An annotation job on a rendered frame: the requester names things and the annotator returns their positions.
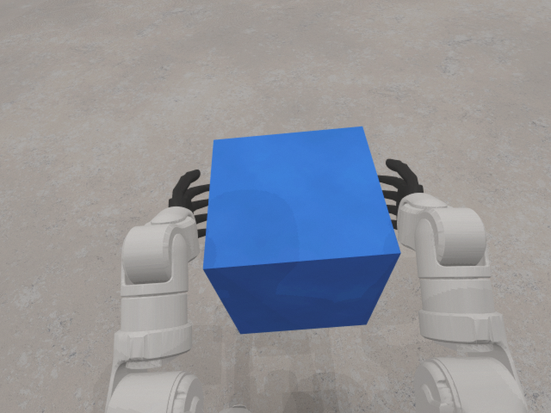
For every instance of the robot left upper arm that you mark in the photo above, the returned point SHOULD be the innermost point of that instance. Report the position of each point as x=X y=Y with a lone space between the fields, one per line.
x=158 y=392

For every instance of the right robot hand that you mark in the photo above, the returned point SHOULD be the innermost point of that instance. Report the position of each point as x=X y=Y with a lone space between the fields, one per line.
x=407 y=185

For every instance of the robot left forearm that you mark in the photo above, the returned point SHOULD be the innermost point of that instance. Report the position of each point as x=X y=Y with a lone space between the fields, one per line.
x=155 y=279

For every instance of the left robot hand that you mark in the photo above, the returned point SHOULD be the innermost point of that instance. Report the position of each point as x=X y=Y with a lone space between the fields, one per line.
x=182 y=196

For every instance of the robot right forearm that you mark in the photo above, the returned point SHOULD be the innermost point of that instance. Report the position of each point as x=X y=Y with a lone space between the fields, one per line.
x=458 y=309

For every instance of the robot right upper arm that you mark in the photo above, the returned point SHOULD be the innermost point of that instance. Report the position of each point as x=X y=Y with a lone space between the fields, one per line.
x=466 y=385

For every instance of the carton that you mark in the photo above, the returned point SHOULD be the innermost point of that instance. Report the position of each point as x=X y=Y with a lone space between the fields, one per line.
x=298 y=233

